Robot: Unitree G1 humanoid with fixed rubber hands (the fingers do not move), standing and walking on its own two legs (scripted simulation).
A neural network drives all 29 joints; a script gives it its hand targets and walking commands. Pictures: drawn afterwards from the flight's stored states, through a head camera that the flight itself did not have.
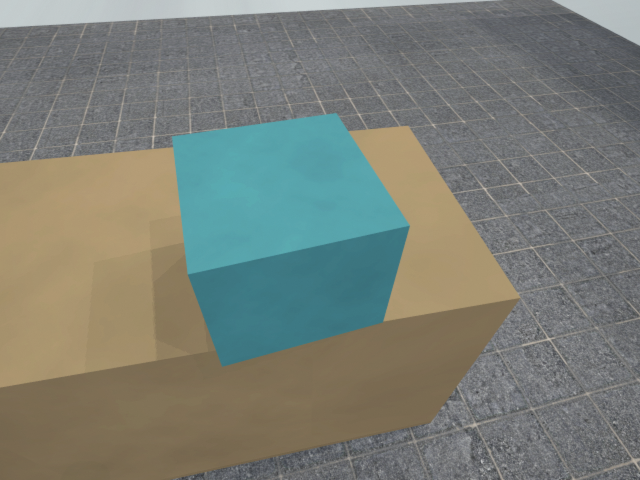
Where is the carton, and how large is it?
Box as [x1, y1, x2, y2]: [172, 113, 409, 366]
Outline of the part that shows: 336,113 172,136 187,272 222,366 382,322 409,225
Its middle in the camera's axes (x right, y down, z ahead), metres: -0.06 -0.02 +0.62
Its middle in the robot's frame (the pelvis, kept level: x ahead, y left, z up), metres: +0.49 +0.07 +0.02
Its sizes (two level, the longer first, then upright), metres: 0.274 0.264 0.228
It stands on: a pedestal, 0.67 m high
